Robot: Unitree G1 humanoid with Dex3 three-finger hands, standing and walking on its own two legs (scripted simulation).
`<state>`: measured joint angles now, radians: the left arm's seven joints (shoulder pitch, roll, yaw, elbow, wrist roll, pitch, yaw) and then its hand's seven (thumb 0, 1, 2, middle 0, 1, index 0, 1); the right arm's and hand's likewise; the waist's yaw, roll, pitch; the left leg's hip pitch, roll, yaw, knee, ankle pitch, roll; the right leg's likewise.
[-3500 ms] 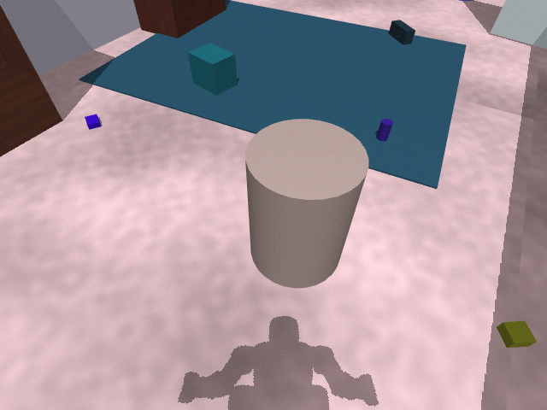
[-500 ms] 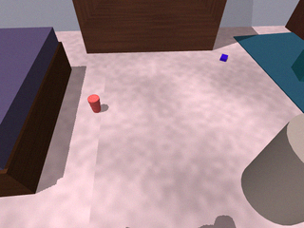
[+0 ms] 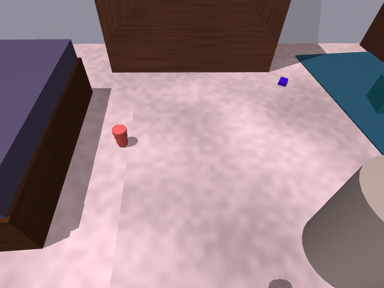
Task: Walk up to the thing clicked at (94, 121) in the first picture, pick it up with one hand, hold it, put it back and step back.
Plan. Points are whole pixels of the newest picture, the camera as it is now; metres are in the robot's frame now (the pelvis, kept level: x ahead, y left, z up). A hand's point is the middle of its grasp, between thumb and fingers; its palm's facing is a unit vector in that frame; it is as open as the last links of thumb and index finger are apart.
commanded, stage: stand
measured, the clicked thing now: (283, 81) +1.98 -0.87 -0.76
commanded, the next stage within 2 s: none
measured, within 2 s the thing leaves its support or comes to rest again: neither
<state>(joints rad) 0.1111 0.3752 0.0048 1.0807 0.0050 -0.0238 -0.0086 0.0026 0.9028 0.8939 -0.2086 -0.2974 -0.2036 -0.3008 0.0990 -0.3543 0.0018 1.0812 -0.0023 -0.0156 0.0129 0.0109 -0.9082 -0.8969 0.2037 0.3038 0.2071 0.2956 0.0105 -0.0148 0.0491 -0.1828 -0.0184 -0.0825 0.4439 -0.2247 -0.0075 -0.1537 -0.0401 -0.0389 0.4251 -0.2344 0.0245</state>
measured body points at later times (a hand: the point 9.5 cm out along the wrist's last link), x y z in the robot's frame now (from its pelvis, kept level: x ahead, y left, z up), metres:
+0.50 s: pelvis +0.00 -0.01 +0.01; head +0.01 +0.00 +0.46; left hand +0.08 +0.30 -0.13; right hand +0.07 -0.31 -0.13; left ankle +0.01 +0.13 -0.74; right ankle +0.00 -0.13 -0.74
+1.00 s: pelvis +0.01 -0.01 +0.01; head +0.02 -0.01 +0.46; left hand +0.10 +0.29 -0.12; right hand +0.08 -0.31 -0.13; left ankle +0.01 +0.13 -0.74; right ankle +0.00 -0.13 -0.74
